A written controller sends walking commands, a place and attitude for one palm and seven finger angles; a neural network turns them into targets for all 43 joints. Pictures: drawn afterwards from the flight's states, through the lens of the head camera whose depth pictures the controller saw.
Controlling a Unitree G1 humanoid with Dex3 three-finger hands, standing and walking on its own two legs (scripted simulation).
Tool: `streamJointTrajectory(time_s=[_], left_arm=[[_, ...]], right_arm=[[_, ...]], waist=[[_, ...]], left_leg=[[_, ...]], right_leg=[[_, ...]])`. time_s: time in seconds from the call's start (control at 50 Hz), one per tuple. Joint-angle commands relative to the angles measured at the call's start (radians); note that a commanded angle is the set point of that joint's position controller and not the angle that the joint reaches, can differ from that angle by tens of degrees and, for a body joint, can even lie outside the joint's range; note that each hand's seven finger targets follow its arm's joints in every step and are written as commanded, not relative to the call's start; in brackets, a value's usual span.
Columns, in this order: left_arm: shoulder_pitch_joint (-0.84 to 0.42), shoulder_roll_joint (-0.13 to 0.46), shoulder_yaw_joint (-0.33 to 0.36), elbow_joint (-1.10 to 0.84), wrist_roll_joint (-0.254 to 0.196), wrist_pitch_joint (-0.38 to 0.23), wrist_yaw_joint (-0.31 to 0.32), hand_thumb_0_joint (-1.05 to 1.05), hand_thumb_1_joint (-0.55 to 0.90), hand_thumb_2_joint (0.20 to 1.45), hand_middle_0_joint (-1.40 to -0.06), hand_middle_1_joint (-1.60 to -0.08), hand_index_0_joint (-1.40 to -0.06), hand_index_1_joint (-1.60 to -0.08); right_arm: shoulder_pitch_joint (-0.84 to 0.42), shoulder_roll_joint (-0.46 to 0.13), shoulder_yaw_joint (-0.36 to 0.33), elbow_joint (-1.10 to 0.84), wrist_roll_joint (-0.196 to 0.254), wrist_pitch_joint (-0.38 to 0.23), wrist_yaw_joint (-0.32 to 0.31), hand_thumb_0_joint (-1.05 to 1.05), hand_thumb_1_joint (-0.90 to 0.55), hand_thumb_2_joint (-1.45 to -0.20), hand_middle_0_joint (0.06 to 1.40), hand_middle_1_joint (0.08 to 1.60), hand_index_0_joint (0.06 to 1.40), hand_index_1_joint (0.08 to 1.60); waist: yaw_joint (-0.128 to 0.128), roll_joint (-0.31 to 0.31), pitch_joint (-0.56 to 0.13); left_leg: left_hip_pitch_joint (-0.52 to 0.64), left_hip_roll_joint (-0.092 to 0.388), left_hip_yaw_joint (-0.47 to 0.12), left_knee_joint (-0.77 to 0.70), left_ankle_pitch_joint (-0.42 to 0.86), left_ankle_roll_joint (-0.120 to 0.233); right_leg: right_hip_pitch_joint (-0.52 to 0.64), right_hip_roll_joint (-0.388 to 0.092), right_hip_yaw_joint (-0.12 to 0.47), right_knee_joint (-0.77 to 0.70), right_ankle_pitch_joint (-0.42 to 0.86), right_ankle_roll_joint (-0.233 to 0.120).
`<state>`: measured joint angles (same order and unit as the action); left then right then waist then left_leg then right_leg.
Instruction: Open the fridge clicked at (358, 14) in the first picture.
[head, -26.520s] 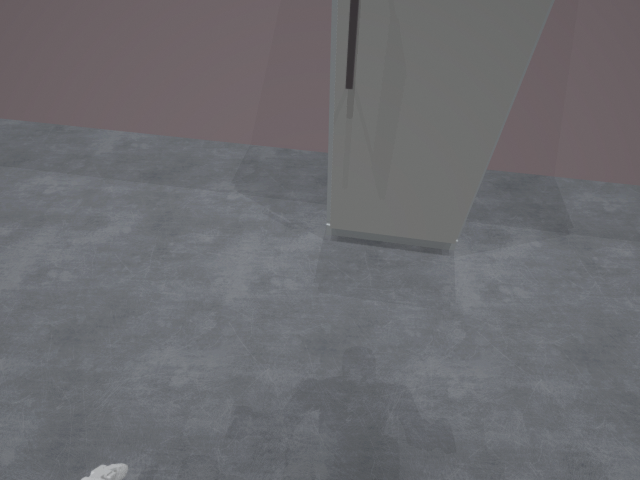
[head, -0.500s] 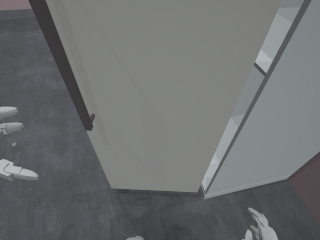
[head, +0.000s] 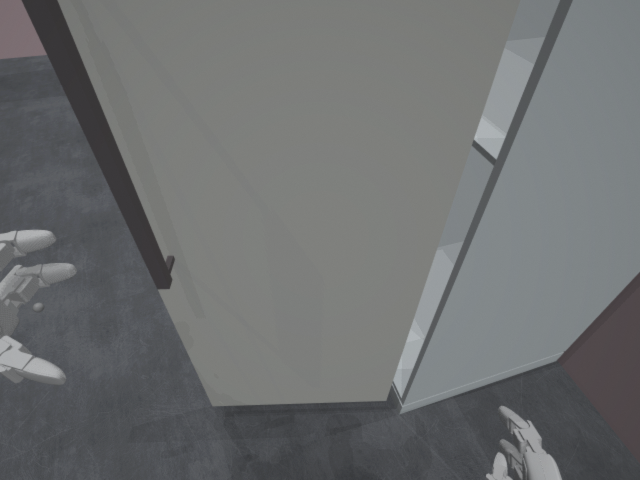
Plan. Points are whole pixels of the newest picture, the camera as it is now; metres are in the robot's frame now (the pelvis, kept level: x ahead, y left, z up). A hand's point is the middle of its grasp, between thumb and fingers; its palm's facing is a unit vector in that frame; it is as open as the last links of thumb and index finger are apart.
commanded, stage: draw the hand back to the body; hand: left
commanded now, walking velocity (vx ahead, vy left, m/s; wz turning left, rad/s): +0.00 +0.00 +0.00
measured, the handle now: (116, 150) +0.43 +0.30 +0.21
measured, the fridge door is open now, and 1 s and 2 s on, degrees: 74 74 74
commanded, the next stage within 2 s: step back with the hand held close in 1.30 s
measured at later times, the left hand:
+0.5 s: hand (24, 327) +0.21 +0.31 +0.15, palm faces +0.54 -0.77 -0.33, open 13.0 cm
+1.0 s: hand (77, 305) +0.22 +0.26 +0.18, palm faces +0.45 -0.81 -0.38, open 8.1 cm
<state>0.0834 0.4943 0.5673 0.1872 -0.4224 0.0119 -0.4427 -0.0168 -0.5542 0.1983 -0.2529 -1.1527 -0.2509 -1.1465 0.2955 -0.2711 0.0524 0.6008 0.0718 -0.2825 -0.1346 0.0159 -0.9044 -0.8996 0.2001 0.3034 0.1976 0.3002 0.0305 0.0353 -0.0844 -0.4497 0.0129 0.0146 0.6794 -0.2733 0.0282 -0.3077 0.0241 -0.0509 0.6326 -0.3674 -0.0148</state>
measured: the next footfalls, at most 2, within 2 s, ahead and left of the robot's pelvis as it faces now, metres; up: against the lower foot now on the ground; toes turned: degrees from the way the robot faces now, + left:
none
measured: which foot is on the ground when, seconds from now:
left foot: down 0.00-1.00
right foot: down 0.00-1.00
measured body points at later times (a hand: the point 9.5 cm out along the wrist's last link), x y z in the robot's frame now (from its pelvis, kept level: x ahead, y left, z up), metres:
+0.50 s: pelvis +0.00 +0.00 +0.02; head -0.01 -0.01 +0.47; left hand +0.18 +0.35 +0.17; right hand +0.19 -0.21 -0.06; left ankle +0.05 +0.10 -0.72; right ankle -0.02 -0.11 -0.72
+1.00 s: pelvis +0.03 -0.01 +0.02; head +0.01 -0.03 +0.47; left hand +0.20 +0.30 +0.20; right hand +0.22 -0.24 -0.06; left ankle +0.05 +0.10 -0.72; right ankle -0.02 -0.11 -0.72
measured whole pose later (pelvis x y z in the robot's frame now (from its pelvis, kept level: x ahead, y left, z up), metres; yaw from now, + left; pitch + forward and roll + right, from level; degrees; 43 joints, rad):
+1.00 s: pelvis +0.03 -0.01 +0.02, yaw +0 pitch -4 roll +0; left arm 0.44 0.36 0.34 -0.36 -0.09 -0.05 0.10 0.00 0.71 0.81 -0.22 -0.41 -0.22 -0.40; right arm 0.19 -0.23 0.02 0.64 0.00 -0.10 -0.08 0.01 -0.91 -0.90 0.20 0.30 0.20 0.30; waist 0.07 0.04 -0.01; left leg -0.14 -0.01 0.03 0.41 -0.20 0.01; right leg -0.01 0.01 -0.03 0.37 -0.30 -0.02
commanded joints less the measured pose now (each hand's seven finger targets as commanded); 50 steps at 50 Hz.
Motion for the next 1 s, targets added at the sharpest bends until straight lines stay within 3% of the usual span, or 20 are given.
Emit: streamJointTrajectory(time_s=[0.0,0.08,0.1,0.2,0.22,0.24,0.26,0.3,0.32,0.36,0.46,0.54,0.62,0.66,0.72,0.74,0.78,0.9,0.92,0.98], left_arm=[[-0.085,0.233,0.101,-0.282,-0.033,-0.029,0.055,0.0,-0.55,0.2,-0.25,-1.15,-0.25,-1.15],[-0.138,0.196,0.041,-0.368,-0.002,0.008,0.08,0.0,-0.55,0.2,-0.25,-1.15,-0.25,-1.15],[-0.152,0.193,0.03,-0.408,0.007,0.008,0.086,0.0,-0.55,0.2,-0.25,-1.15,-0.25,-1.15],[-0.158,0.196,0.036,-0.444,0.02,0.008,0.107,0.0,-0.369,0.287,-0.244,-1.044,-0.244,-1.044],[-0.218,0.324,0.06,-0.443,0.188,-0.04,0.292,0.0,-0.332,0.305,-0.242,-1.023,-0.242,-1.023],[-0.148,0.184,-0.018,-0.404,0.207,-0.051,0.37,0.0,-0.296,0.322,-0.241,-1.001,-0.241,-1.001],[-0.128,0.167,-0.035,-0.437,0.236,-0.068,0.423,0.0,-0.26,0.34,-0.24,-0.98,-0.24,-0.98],[-0.038,0.122,-0.071,-0.482,0.275,-0.088,0.489,0.0,-0.188,0.375,-0.237,-0.938,-0.237,-0.938],[-0.036,0.132,-0.071,-0.522,0.289,-0.098,0.512,0.0,-0.151,0.393,-0.236,-0.916,-0.236,-0.916],[0.033,0.13,-0.069,-0.522,0.311,-0.105,0.547,0.0,-0.079,0.428,-0.234,-0.874,-0.234,-0.874],[0.056,0.124,-0.072,-0.545,0.335,-0.117,0.58,0.0,0.102,0.515,-0.228,-0.767,-0.228,-0.767],[0.092,0.109,-0.078,-0.584,0.346,-0.128,0.585,0.0,0.248,0.585,-0.223,-0.683,-0.223,-0.683],[0.146,0.103,-0.082,-0.646,0.349,-0.134,0.582,0.0,0.393,0.655,-0.218,-0.598,-0.218,-0.598],[0.217,0.096,-0.076,-0.622,0.344,-0.128,0.577,0.0,0.465,0.69,-0.215,-0.555,-0.215,-0.555],[0.195,0.105,-0.073,-0.701,0.349,-0.137,0.575,0.0,0.574,0.743,-0.211,-0.491,-0.211,-0.491],[0.232,0.079,-0.091,-0.695,0.346,-0.132,0.573,0.0,0.61,0.76,-0.21,-0.47,-0.21,-0.47],[0.249,0.085,-0.085,-0.703,0.343,-0.128,0.57,0.0,0.682,0.795,-0.207,-0.427,-0.207,-0.427],[0.261,0.054,-0.118,-0.763,0.339,-0.125,0.558,0.0,0.9,0.9,-0.2,-0.3,-0.2,-0.3],[0.256,0.08,-0.09,-0.762,0.34,-0.125,0.562,0.0,0.9,0.9,-0.2,-0.3,-0.2,-0.3],[0.267,0.068,-0.094,-0.718,0.333,-0.114,0.556,0.0,0.9,0.9,-0.2,-0.3,-0.2,-0.3]], right_arm=[[-0.124,-0.125,-0.048,-0.159,0.0,-0.068,0.0,0.0,-0.9,-0.9,0.2,0.3,0.2,0.3],[-0.139,-0.122,-0.042,-0.149,0.002,-0.064,-0.011,0.0,-0.9,-0.9,0.2,0.3,0.2,0.3],[-0.142,-0.119,-0.041,-0.15,-0.001,-0.065,-0.015,0.0,-0.9,-0.9,0.2,0.3,0.2,0.3],[-0.16,-0.111,-0.029,-0.122,-0.009,-0.067,-0.031,0.0,-0.9,-0.9,0.2,0.3,0.2,0.3],[-0.171,-0.12,-0.03,-0.096,-0.053,-0.05,-0.012,0.0,-0.9,-0.9,0.2,0.3,0.2,0.3],[-0.178,-0.107,-0.029,-0.093,-0.056,-0.044,-0.007,0.0,-0.9,-0.9,0.2,0.3,0.2,0.3],[-0.179,-0.111,-0.036,-0.084,-0.056,-0.034,-0.003,0.0,-0.9,-0.9,0.2,0.3,0.2,0.3],[-0.18,-0.1,-0.036,-0.089,-0.058,-0.011,0.006,0.0,-0.9,-0.9,0.2,0.3,0.2,0.3],[-0.186,-0.101,-0.036,-0.091,-0.061,-0.002,0.011,0.0,-0.9,-0.9,0.2,0.3,0.2,0.3],[-0.191,-0.103,-0.044,-0.086,-0.065,0.012,0.014,0.0,-0.9,-0.9,0.2,0.3,0.2,0.3],[-0.212,-0.097,-0.055,-0.083,-0.065,0.049,0.015,0.0,-0.9,-0.9,0.2,0.3,0.2,0.3],[-0.219,-0.083,-0.057,-0.083,-0.068,0.069,0.017,0.0,-0.9,-0.9,0.2,0.3,0.2,0.3],[-0.226,-0.082,-0.06,-0.089,-0.072,0.075,0.026,0.0,-0.9,-0.9,0.2,0.3,0.2,0.3],[-0.227,-0.084,-0.067,-0.091,-0.072,0.083,0.029,0.0,-0.9,-0.9,0.2,0.3,0.2,0.3],[-0.222,-0.079,-0.067,-0.099,-0.075,0.091,0.032,0.0,-0.9,-0.9,0.2,0.3,0.2,0.3],[-0.221,-0.07,-0.067,-0.102,-0.074,0.095,0.034,0.0,-0.9,-0.9,0.2,0.3,0.2,0.3],[-0.222,-0.074,-0.068,-0.105,-0.075,0.103,0.036,0.0,-0.9,-0.9,0.2,0.3,0.2,0.3],[-0.23,-0.06,-0.067,-0.117,-0.074,0.124,0.039,0.0,-0.9,-0.9,0.2,0.3,0.2,0.3],[-0.227,-0.066,-0.067,-0.115,-0.077,0.126,0.037,0.0,-0.9,-0.9,0.2,0.3,0.2,0.3],[-0.232,-0.062,-0.065,-0.115,-0.074,0.142,0.034,0.0,-0.9,-0.9,0.2,0.3,0.2,0.3]], waist=[[0.049,0.077,-0.104],[0.029,0.089,-0.067],[0.03,0.109,-0.089],[0.032,0.082,-0.065],[0.031,0.108,0.025],[0.012,0.109,0.059],[0.02,0.078,0.034],[0.024,0.106,-0.01],[0.027,0.127,-0.031],[0.033,0.066,-0.037],[0.034,0.001,0.006],[0.041,0.06,-0.009],[0.046,0.062,-0.004],[0.05,-0.009,0.025],[0.048,0.04,-0.012],[0.045,0.047,0.004],[0.048,0.014,0.01],[0.041,0.007,0.021],[0.045,0.014,0.013],[0.043,-0.016,0.054]], left_leg=[[0.202,-0.007,-0.083,-0.145,0.086,-0.002],[0.232,-0.002,-0.093,-0.176,0.045,-0.001],[0.253,-0.003,-0.097,-0.184,0.041,-0.002],[0.272,-0.005,-0.103,-0.208,0.034,-0.002],[0.225,-0.023,-0.109,-0.234,-0.046,-0.009],[0.219,-0.014,-0.119,-0.261,-0.106,-0.018],[0.234,-0.008,-0.117,-0.276,-0.123,-0.013],[0.278,0.0,-0.112,-0.299,-0.1,-0.012],[0.301,0.0,-0.109,-0.304,-0.073,-0.01],[0.312,0.005,-0.088,-0.304,-0.007,-0.003],[0.334,0.005,-0.057,-0.321,0.064,0.004],[0.375,0.001,-0.044,-0.324,0.131,0.004],[0.4,-0.003,-0.031,-0.318,0.213,0.004],[0.382,0.001,-0.023,-0.316,0.226,0.008],[0.414,-0.005,-0.019,-0.31,0.273,0.006],[0.412,-0.002,-0.015,-0.307,0.284,0.007],[0.413,-0.004,-0.011,-0.306,0.297,0.008],[0.422,-0.004,0.0,-0.295,0.307,0.011],[0.426,-0.009,0.002,-0.293,0.315,0.012],[0.413,-0.008,0.006,-0.297,0.284,0.013]], right_leg=[[-0.062,0.014,0.008,-0.121,0.146,-0.006],[-0.074,0.017,0.002,-0.146,0.112,-0.006],[-0.067,0.017,0.003,-0.148,0.109,-0.007],[-0.038,0.016,0.001,-0.177,0.104,-0.009],[-0.059,-0.001,0.045,-0.246,0.057,-0.012],[-0.057,-0.017,0.031,-0.239,0.037,-0.013],[-0.023,-0.019,0.032,-0.252,0.038,-0.014],[0.031,-0.025,0.028,-0.242,0.061,-0.014],[0.051,-0.025,0.032,-0.248,0.086,-0.016],[0.087,-0.023,0.032,-0.265,0.116,-0.013],[0.113,-0.024,0.03,-0.3,0.131,-0.006],[0.142,-0.028,0.03,-0.299,0.174,-0.006],[0.159,-0.027,0.029,-0.313,0.25,-0.004],[0.166,-0.026,0.026,-0.323,0.267,0.0],[0.181,-0.026,0.029,-0.315,0.315,0.0],[0.182,-0.029,0.028,-0.306,0.327,0.001],[0.183,-0.028,0.027,-0.318,0.351,0.004],[0.184,-0.033,0.03,-0.315,0.385,0.009],[0.183,-0.03,0.032,-0.322,0.399,0.009],[0.168,-0.034,0.035,-0.338,0.381,0.013]])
